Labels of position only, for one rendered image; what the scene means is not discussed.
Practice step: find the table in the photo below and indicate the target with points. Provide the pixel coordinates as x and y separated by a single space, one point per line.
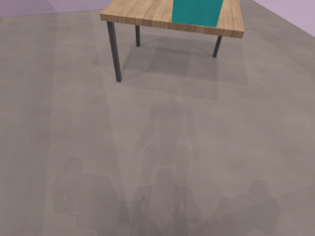
158 14

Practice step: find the carton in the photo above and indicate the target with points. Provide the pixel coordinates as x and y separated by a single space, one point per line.
204 13

